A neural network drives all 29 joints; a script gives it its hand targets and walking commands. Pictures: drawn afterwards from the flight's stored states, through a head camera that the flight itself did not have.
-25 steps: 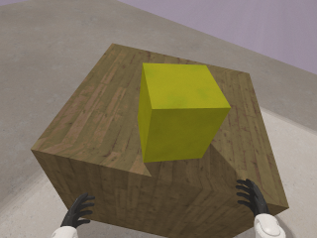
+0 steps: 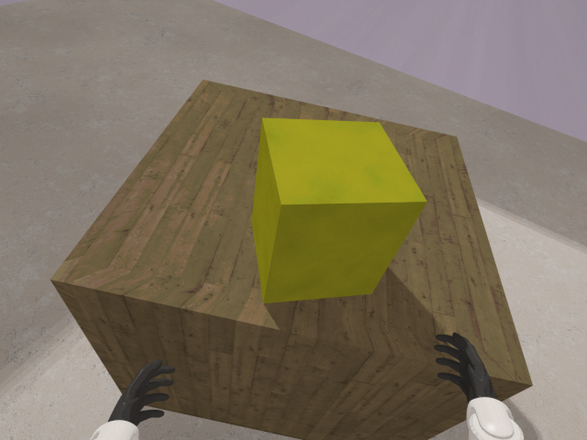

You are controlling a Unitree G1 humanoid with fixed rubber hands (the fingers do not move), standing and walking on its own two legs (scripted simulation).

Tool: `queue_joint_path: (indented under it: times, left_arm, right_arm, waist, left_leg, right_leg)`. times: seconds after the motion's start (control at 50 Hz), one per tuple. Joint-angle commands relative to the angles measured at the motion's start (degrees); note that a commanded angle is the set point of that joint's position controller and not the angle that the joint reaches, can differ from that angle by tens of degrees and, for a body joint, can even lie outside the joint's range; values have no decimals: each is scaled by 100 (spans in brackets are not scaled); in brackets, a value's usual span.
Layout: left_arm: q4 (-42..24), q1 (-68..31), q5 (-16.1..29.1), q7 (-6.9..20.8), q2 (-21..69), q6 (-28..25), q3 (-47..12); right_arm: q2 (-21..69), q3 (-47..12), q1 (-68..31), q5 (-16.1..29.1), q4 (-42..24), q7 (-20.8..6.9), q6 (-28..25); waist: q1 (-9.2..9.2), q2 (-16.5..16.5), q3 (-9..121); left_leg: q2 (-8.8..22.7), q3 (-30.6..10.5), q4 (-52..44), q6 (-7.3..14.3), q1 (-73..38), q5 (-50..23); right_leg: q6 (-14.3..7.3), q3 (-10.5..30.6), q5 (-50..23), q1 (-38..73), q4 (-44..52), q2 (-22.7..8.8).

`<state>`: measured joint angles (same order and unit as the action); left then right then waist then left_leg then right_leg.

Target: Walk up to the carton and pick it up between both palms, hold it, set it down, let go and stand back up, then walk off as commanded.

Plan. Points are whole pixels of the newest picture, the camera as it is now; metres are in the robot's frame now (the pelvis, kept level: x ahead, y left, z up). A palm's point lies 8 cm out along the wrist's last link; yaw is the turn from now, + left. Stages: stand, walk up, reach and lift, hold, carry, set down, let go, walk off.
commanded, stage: let go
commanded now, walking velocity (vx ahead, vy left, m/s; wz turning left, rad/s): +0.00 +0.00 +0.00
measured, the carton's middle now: (321, 213) +0.49 -0.01 +0.03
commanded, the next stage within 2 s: stand in 0.12 s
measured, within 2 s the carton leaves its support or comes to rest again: neither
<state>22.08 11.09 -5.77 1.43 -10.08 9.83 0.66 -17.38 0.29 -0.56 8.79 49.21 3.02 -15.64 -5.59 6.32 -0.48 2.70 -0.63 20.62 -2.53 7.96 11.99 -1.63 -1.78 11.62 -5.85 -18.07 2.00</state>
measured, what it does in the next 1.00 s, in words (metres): stands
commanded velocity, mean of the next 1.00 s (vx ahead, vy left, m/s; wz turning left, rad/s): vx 0.00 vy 0.00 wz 0.00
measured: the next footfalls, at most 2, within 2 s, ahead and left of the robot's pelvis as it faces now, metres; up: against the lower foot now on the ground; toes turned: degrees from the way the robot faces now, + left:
right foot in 1.96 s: -0.10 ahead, -0.13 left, +0.00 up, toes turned +1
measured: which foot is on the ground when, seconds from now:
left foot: down 0.00-1.00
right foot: down 0.00-1.00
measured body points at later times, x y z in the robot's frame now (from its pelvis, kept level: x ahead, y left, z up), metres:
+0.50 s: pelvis +0.00 +0.01 +0.00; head +0.00 +0.05 +0.45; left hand +0.11 +0.29 -0.12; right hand +0.25 -0.25 -0.02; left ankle -0.01 +0.14 -0.75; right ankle -0.02 -0.10 -0.75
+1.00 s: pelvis +0.00 +0.01 +0.00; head -0.01 +0.05 +0.45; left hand +0.09 +0.29 -0.13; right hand +0.25 -0.25 -0.02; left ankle -0.01 +0.14 -0.75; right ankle -0.02 -0.10 -0.75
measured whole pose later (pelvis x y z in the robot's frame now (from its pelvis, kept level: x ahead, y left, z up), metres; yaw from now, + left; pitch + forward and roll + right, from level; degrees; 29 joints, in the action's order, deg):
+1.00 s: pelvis +0.00 +0.01 +0.00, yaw +0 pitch -2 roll -1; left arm 43.0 13.5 -1.9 1.2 -18.6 -0.9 1.8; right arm -19.4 2.6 2.0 -0.2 40.8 2.7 -6.9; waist -5.6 3.6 -0.5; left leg 2.3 -0.7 23.3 -1.2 7.9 13.6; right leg -0.6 -1.8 11.8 -4.5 -18.1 1.6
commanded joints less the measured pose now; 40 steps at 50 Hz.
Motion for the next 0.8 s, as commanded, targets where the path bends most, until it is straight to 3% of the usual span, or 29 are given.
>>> queue_joint_path:
  times: [0.0, 0.06, 0.08, 0.1, 0.12, 0.14, 0.16, 0.2, 0.24, 0.26, 0.28, 0.3, 0.32, 0.34, 0.38, 0.42, 0.44, 0.48, 0.5, 0.56, 0.58, 0.6, 0.62, 0.66, 0.7, 0.72, 0.74, 0.76, 0.78]
  left_arm:
    - [-241, -122, -79, -69, -588, -172, 17]
    - [-325, -175, -88, -27, -530, -177, -25]
    - [685, 539, 472, -176, -1451, -717, 794]
    - [788, 811, 558, -145, -1579, -927, 756]
    - [866, 713, 526, -179, -1441, -1014, 730]
    - [942, 593, 507, -153, -1422, -1043, 755]
    - [1050, 540, 485, -151, -1564, -1053, 763]
    - [1057, 281, 470, -60, -1447, -1080, 722]
    - [1190, 228, 482, -27, -1412, -1168, 667]
    - [1318, 182, 476, -9, -1481, -1169, 675]
    - [1274, 90, 500, -19, -1574, -1193, 712]
    - [1365, 106, 462, -41, -1687, -1207, 706]
    - [1533, 305, 455, -33, -1612, -1211, 676]
    - [1593, 223, 464, -34, -1558, -1187, 663]
    - [1716, 247, 453, -67, -1752, -1252, 646]
    - [1764, 206, 424, -49, -1800, -1218, 675]
    - [1760, 135, 428, -24, -1748, -1210, 663]
    - [1821, 219, 440, -19, -1737, -1250, 628]
    - [1803, 48, 460, -42, -1674, -1207, 630]
    - [1900, 361, 439, -40, -1908, -1254, 719]
    - [1937, 316, 470, -21, -1862, -1224, 653]
    - [2003, 352, 431, -71, -1781, -1245, 653]
    - [1916, 338, 430, -10, -1760, -1289, 604]
    - [1977, 385, 430, -30, -2020, -1259, 691]
    - [1984, 185, 444, -1, -1769, -1234, 634]
    - [2095, 249, 461, -4, -1959, -1223, 655]
    - [1969, 137, 484, -15, -1773, -1222, 638]
    - [1976, 199, 475, -30, -1866, -1249, 636]
    - [2038, 150, 460, -46, -1721, -1261, 608]
  right_arm:
    - [478, -480, 821, -213, 447, -338, 571]
    - [427, -342, 772, -196, 464, -309, 644]
    - [-1434, 311, 839, -1391, -507, -198, 860]
    - [-1502, 394, 819, -1371, -652, -71, 971]
    - [-1270, 384, 698, -1278, -803, -54, 1047]
    - [-1151, 406, 524, -1211, -968, -80, 1052]
    - [-965, 334, 666, -1122, -993, -87, 1081]
    - [-1125, 360, 696, -1085, -1086, -152, 1081]
    - [-1300, 395, 546, -1063, -1186, -127, 1118]
    - [-1137, 409, 727, -1090, -1155, -125, 1136]
    - [-932, 350, 831, -1023, -1179, -119, 1136]
    - [-1345, 430, 689, -1017, -1185, -113, 1142]
    - [-1242, 472, 574, -1046, -1311, -139, 1113]
    - [-1031, 462, 719, -1044, -1256, -93, 1122]
    - [-1265, 485, 771, -1009, -1187, -92, 1165]
    - [-1362, 496, 530, -1027, -1286, -104, 1160]
    - [-1274, 521, 526, -1009, -1314, -83, 1148]
    - [-1407, 541, 798, -1043, -1158, -61, 1178]
    - [-1305, 499, 667, -1038, -1252, -79, 1163]
    - [-1286, 476, 750, -974, -1129, -93, 1199]
    - [-1391, 548, 859, -950, -1122, -56, 1224]
    - [-1175, 468, 774, -1023, -1113, -82, 1212]
    - [-1338, 520, 661, -979, -1208, -75, 1223]
    - [-1162, 491, 756, -976, -1187, -81, 1250]
    - [-1421, 581, 534, -1032, -1252, -52, 1239]
    - [-1352, 575, 738, -970, -1137, -60, 1223]
    - [-1532, 598, 678, -1030, -1235, -35, 1203]
    - [-1248, 513, 792, -943, -1137, -49, 1245]
    - [-1399, 535, 655, -971, -1227, -42, 1238]
  waist:
    - [772, -1103, -385]
    - [819, -1001, -588]
    - [427, -878, 540]
    - [412, -556, 761]
    - [414, -1011, 439]
    - [409, -831, 373]
    - [463, -946, 121]
    - [576, -1029, 327]
    - [481, -1285, 100]
    - [648, -1204, -31]
    - [634, -622, 102]
    - [582, -1437, 197]
    - [503, -1450, 92]
    - [654, -1268, 62]
    - [545, -932, 220]
    - [470, -1345, 252]
    - [567, -1337, 369]
    - [512, -1107, 294]
    - [517, -1237, 241]
    - [466, -1062, 519]
    - [624, -1305, 204]
    - [478, -1048, 286]
    - [500, -1454, 127]
    - [497, -836, 193]
    - [485, -1256, 159]
    - [617, -1039, 326]
    - [585, -1317, 231]
    - [616, -1022, 282]
    - [585, -1315, 291]
  left_leg:
    - [-360, 89, -2, 36, -1153, -1254]
    - [-340, 60, -35, 41, -1204, -1208]
    - [347, -461, 621, 426, -452, -2704]
    - [296, -369, 622, 459, -445, -2521]
    - [262, -408, 596, 479, 12, -1922]
    - [224, -341, 504, 476, 31, -1478]
    - [200, -329, 434, 408, -16, -1070]
    - [209, -386, 449, 482, -182, -999]
    - [234, -445, 605, 485, 84, -907]
    - [275, -440, 469, 545, 42, -761]
    - [312, -564, 377, 509, -127, -908]
    - [338, -500, 505, 565, -44, -1282]
    - [239, -560, 371, 532, 141, -1097]
    - [272, -487, 366, 524, -61, -1236]
    - [265, -518, 425, 476, -78, -1331]
    - [293, -455, 470, 498, 16, -1400]
    - [226, -431, 444, 489, -58, -1322]
    - [203, -378, 451, 473, 86, -1528]
    - [264, -418, 303, 474, 5, -1452]
    - [226, -447, 433, 449, -189, -1814]
    - [250, -382, 352, 446, -174, -1461]
    - [310, -502, 322, 457, -152, -1421]
    - [293, -450, 282, 436, 49, -1456]
    - [337, -507, 475, 489, -39, -1652]
    - [279, -434, 456, 453, 15, -1326]
    - [241, -454, 392, 483, -92, -1388]
    - [296, -426, 452, 493, -95, -1572]
    - [324, -439, 330, 433, -191, -1430]
    - [317, -379, 282, 394, -210, -1357]
  right_leg:
    - [92, 165, -474, -129, 564, -461]
    - [61, 111, -362, -266, 590, -444]
    - [258, 241, -1177, 335, -302, -645]
    - [306, 299, -1076, 475, -160, -615]
    - [305, 361, -1087, 323, -28, -681]
    - [304, 443, -879, 192, 31, -696]
    - [293, 486, -482, -80, 170, -667]
    - [245, 514, -605, -174, 123, -687]
    - [250, 543, -534, -199, 183, -722]
    - [163, 684, -529, -268, 222, -815]
    - [188, 537, -472, -307, 70, -769]
    - [139, 561, -695, -153, 119, -762]
    - [154, 557, -745, 23, 103, -804]
    - [153, 594, -933, -147, 58, -848]
    - [176, 466, -964, 9, 96, -790]
    - [190, 473, -991, 158, 111, -809]
    - [141, 492, -1100, 97, 28, -873]
    - [139, 488, -1502, 322, -62, -846]
    - [140, 525, -1314, 210, -45, -846]
    - [166, 327, -1466, 393, -7, -837]
    - [146, 551, -1307, 2, 0, -894]
    - [152, 512, -989, 149, 50, -883]
    - [131, 536, -1096, 199, 167, -914]
    - [148, 454, -1412, 176, -58, -903]
    - [142, 453, -1327, 175, 60, -910]
    - [118, 486, -1503, 330, -36, -906]
    - [123, 520, -1532, 84, 13, -923]
    - [141, 438, -1205, 202, 119, -874]
    - [151, 524, -1191, 134, 79, -929]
